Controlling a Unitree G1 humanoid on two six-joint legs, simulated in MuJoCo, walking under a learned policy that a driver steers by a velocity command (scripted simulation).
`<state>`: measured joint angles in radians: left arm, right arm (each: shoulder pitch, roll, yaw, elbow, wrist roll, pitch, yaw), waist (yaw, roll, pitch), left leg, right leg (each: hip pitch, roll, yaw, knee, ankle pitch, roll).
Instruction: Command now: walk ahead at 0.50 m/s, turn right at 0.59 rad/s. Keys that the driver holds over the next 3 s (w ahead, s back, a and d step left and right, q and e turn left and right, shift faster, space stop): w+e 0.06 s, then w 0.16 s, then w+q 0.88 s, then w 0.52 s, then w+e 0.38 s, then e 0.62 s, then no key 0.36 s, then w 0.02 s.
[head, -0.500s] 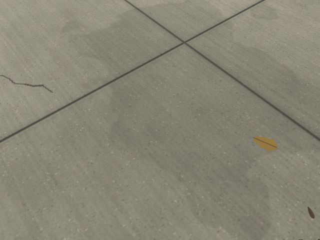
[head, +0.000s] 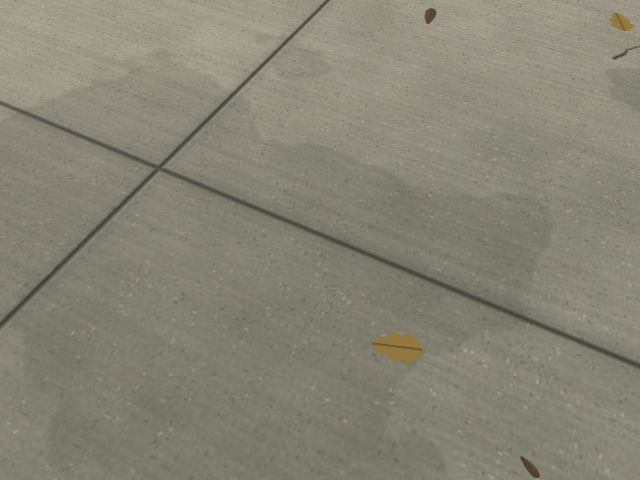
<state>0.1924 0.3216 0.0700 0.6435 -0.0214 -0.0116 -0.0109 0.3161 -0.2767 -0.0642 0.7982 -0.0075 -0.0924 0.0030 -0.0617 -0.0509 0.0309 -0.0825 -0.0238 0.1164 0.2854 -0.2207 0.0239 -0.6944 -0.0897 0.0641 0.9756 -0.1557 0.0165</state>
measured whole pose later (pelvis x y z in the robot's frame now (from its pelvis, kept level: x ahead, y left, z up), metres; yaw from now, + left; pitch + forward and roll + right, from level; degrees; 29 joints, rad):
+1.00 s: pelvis +0.57 -0.02 +0.00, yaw +15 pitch +2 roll +0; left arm 0.12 0.30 0.05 0.69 0.01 -0.10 0.00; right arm 0.31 -0.28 -0.06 0.73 0.01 -0.05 0.01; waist -0.04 -0.02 0.04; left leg -0.22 -0.12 -0.08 0.36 -0.17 0.10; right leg -0.63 -0.10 0.09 0.95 -0.25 0.05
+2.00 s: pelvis +1.07 +0.16 +0.00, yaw +15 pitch +1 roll +2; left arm 0.21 0.32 0.07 0.78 -0.03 -0.03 0.00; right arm 0.31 -0.26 -0.07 0.81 -0.02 -0.10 0.01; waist -0.04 -0.05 0.02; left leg -0.11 -0.03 0.15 0.28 -0.19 0.04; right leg -0.66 -0.10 0.07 1.02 -0.17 0.01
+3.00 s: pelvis +1.29 +0.21 -0.01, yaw -12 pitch +1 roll -1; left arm 0.18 0.28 0.06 0.69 -0.01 0.05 0.02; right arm 0.18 -0.24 -0.04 0.76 0.00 0.01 -0.02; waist -0.02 -0.02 0.03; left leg -0.28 0.01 -0.03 0.51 -0.24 0.00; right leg -0.25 0.01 0.07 0.57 -0.32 0.07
